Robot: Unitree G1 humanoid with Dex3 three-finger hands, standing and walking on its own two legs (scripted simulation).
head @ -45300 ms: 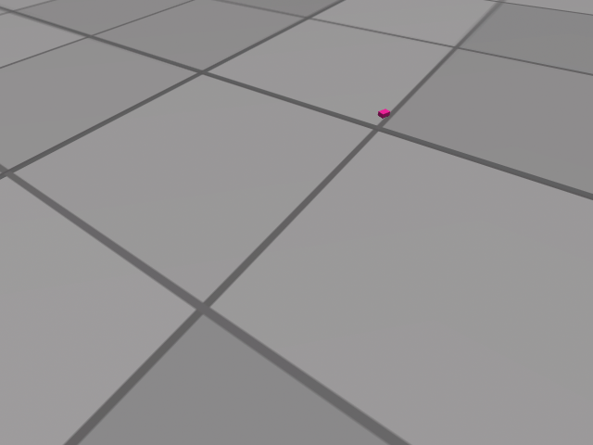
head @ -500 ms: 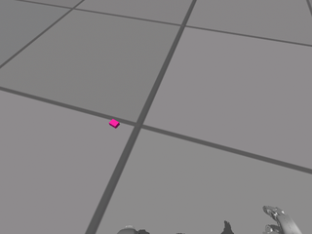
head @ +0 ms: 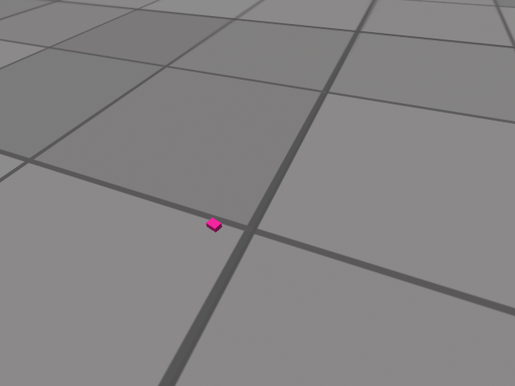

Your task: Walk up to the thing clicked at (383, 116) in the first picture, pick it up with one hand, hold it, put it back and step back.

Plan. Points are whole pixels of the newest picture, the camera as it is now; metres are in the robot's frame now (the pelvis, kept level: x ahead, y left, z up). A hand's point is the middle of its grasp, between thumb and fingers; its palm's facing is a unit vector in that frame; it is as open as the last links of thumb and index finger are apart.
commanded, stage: step back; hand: left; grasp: from above
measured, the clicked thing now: (214, 224) +1.06 +0.23 -0.75
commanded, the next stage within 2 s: stand in 0.74 s
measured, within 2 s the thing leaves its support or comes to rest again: neither
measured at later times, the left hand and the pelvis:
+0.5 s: hand out of the picture +0.10 +0.28 -0.15, palm faces +0.03 -0.93 -0.37, open 7.4 cm; pelvis +0.04 +0.02 +0.00, yaw +0 degrees
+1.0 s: hand out of the picture +0.15 +0.27 -0.14, palm faces -0.04 -0.94 -0.34, open 7.4 cm; pelvis +0.06 +0.02 +0.02, yaw -2 degrees
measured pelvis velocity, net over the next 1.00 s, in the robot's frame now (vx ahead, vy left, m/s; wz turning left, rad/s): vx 0.06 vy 0.02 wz -0.03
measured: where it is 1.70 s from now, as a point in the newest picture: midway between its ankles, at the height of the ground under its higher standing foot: outside the picture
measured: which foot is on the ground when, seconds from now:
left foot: down 0.00-0.16, up 0.18-0.42, down 0.44-1.00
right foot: down 0.00-1.00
